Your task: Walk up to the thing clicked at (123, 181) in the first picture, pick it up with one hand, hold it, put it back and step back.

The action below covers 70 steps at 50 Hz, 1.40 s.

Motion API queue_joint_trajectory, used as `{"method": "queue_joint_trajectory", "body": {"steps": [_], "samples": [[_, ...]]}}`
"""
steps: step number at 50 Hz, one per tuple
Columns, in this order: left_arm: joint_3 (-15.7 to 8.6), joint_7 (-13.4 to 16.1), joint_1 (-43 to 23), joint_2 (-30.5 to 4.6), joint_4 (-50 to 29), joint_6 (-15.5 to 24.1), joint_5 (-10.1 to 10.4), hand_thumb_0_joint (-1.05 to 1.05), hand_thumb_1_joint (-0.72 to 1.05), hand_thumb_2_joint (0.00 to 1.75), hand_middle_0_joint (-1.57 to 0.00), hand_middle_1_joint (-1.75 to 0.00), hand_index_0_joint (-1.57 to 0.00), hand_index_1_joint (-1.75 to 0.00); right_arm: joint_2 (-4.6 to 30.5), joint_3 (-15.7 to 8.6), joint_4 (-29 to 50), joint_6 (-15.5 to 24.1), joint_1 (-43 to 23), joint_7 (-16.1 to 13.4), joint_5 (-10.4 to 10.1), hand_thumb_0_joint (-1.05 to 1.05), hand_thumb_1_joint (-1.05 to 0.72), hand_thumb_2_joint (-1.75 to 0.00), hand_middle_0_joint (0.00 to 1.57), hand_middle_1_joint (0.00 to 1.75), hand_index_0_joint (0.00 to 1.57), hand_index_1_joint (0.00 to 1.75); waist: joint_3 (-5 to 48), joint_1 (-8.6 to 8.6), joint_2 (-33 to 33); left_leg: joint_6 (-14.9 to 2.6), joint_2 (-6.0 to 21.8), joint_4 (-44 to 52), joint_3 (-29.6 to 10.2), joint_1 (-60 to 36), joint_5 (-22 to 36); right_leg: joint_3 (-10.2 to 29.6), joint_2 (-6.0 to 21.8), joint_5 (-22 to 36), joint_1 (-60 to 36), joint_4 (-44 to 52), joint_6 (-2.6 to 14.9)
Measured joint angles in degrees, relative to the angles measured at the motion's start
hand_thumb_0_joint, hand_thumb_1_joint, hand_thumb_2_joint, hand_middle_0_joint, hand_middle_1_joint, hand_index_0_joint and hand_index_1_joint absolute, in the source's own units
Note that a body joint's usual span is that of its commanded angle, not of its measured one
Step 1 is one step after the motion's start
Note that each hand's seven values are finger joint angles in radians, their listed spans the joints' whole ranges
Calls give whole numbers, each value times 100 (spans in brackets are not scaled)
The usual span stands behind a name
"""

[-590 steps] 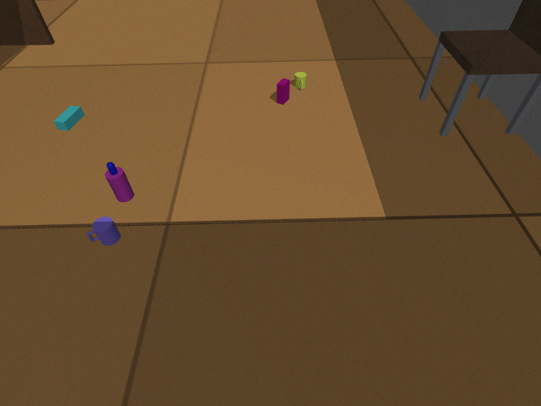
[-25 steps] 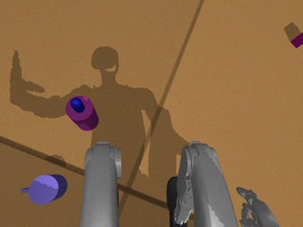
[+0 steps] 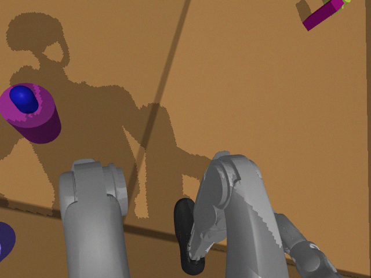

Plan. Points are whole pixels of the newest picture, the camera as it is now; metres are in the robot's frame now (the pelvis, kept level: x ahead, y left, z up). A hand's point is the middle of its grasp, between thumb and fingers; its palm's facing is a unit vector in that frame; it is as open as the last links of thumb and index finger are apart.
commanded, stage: close in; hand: left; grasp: from the side
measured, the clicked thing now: (33, 113) +0.43 +0.28 -0.19
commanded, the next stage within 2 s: rest palm in 0.70 s
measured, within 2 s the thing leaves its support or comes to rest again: leaves its support in 1.92 s
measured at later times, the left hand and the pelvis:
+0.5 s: hand (13, 122) +0.40 +0.30 -0.16, palm faces +0.28 -0.96 +0.00, open 17.6 cm; pelvis -0.02 +0.00 -0.02, yaw -3 degrees
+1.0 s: hand (26, 120) +0.41 +0.29 -0.18, palm faces +0.33 -0.95 +0.02, open 16.6 cm; pelvis -0.02 +0.01 -0.02, yaw -3 degrees
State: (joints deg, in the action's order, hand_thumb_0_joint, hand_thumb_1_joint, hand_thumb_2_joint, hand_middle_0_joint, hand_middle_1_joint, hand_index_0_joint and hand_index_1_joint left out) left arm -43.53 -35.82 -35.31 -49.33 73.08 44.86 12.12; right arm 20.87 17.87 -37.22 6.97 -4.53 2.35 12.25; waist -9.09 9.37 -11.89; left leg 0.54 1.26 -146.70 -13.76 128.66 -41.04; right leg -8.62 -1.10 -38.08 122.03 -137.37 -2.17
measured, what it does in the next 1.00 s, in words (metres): stands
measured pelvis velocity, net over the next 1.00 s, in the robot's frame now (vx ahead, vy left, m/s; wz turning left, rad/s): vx -0.02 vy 0.01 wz -0.06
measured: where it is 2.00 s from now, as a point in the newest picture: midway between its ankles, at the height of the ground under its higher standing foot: (145, 261)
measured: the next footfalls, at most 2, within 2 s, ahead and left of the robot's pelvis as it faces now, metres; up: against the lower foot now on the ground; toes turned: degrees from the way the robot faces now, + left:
none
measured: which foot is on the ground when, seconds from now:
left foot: down 0.00-1.00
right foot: down 0.00-1.00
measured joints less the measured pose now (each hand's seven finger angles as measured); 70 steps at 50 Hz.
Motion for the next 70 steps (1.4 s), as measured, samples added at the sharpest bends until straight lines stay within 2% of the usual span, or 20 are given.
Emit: {"method": "queue_joint_trajectory", "body": {"steps": [4,6,14,19,25,28,33,39,46,51,60,67,70], "samples": [[490,324,-108,241,138,239,37,-2,-60,4,-8,-8,-5,-10,-8,133,-43,-102,-109,73,108,0,-94,-91,20,30,20,30,-35,43,46,-20,-23,-117,-67,-18,-35,-48,-8,-30,-70,-59,-33],[612,529,-151,326,310,351,-20,-2,-61,3,-8,-8,-5,-9,-8,228,11,-152,-186,112,155,0,-94,-91,20,30,20,30,-69,114,82,-27,-30,-180,-124,-30,-39,-86,-23,-21,-107,-79,-73],[468,1605,-67,545,567,908,-231,-2,-61,2,-8,-8,-7,-8,-10,497,326,-353,-308,326,348,0,-95,-91,20,30,20,30,-327,313,15,25,-23,-417,-390,-103,30,-260,-126,183,-179,-161,-143],[490,2027,155,539,372,1114,-449,-2,-60,2,-7,-8,-6,-7,22,598,354,-464,-239,401,455,0,-95,-91,20,30,20,30,-473,308,-99,44,-31,-457,-453,-104,160,-303,-152,342,-174,-170,-136],[943,2189,191,513,374,1259,-357,-2,-58,1,-6,-7,-6,-6,111,664,276,-496,-157,446,484,0,-94,-91,20,30,20,30,-498,292,-92,-3,-32,-468,-454,-71,262,-308,-168,430,-181,-152,-148],[1082,2234,189,522,477,1300,-319,-2,-58,1,-6,-7,-6,-6,135,704,309,-506,-151,469,497,0,-94,-91,20,30,20,30,-470,340,-77,-34,-14,-478,-469,-78,245,-321,-191,429,-203,-129,-163],[1058,2406,180,556,641,1447,-284,-2,-60,2,-6,-6,-6,-5,143,773,419,-521,-180,491,544,0,-94,-91,20,30,20,30,-457,432,-130,-29,-11,-526,-540,-137,174,-373,-213,394,-280,-120,-165],[1014,2683,180,516,674,1626,-423,-2,-59,4,-5,-6,-5,-5,144,817,489,-581,-257,522,639,0,-93,-91,20,30,20,30,-550,423,-251,-4,-31,-576,-616,-180,137,-428,-219,376,-337,-131,-154],[1199,2895,202,486,544,1703,-531,-2,-51,8,-7,-7,-6,-6,127,818,439,-642,-365,556,715,0,-92,-91,20,30,20,30,-650,360,-269,-13,-50,-580,-618,-153,137,-430,-208,357,-340,-128,-178],[1282,3073,85,498,597,1706,-489,-2,-40,16,-16,-14,-15,-14,85,860,423,-652,-435,572,733,0,-91,-90,20,30,20,30,-650,377,-274,-27,-50,-591,-620,-145,129,-428,-213,350,-340,-130,-219],[1325,3288,-72,360,779,1750,-710,-1,-18,33,-32,-30,-30,-30,27,951,534,-758,-448,583,748,0,-89,-90,20,29,20,30,-671,418,-289,-27,-19,-597,-665,-166,124,-465,-248,391,-348,-97,-181],[1324,3392,-116,324,885,1810,-677,-2,-4,47,-45,-43,-43,-43,40,1020,525,-799,-410,586,747,0,-89,-90,20,29,20,30,-681,450,-273,-38,-2,-560,-653,-159,144,-456,-257,421,-336,-60,-207],[1335,3431,-174,285,984,1827,-699,-1,-5,51,-51,-50,-44,-49,49,1042,526,-820,-390,581,742,0,-88,-90,20,29,20,30,-675,467,-281,-34,8,-552,-657,-160,147,-459,-264,436,-324,-52,-203]]}}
